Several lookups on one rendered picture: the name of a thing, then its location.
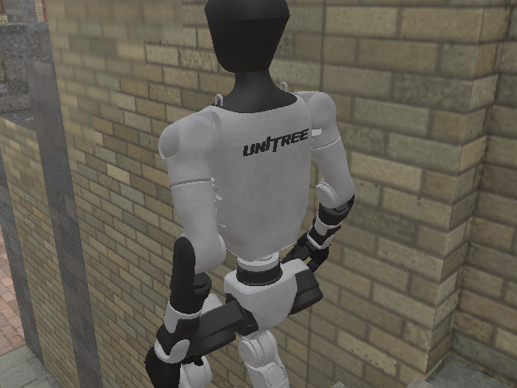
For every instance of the robot head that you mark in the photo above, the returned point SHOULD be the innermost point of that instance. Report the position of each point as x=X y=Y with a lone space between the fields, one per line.
x=245 y=35

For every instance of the robot left upper arm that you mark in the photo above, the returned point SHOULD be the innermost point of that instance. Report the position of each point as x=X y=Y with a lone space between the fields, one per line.
x=184 y=147

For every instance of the robot torso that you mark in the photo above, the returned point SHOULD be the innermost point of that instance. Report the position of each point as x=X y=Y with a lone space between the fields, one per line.
x=260 y=173

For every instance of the right robot forearm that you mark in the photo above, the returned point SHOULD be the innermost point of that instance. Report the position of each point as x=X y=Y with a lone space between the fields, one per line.
x=326 y=223

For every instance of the robot right upper arm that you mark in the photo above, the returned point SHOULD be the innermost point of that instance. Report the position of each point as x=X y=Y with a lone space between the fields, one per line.
x=337 y=187

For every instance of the left robot hand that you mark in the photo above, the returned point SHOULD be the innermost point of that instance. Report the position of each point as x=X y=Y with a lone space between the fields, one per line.
x=167 y=375

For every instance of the right robot hand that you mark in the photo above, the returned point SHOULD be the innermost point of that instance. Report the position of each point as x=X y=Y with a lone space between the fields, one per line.
x=304 y=249

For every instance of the left robot forearm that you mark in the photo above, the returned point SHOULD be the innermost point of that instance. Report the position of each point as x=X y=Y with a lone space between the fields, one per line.
x=182 y=315

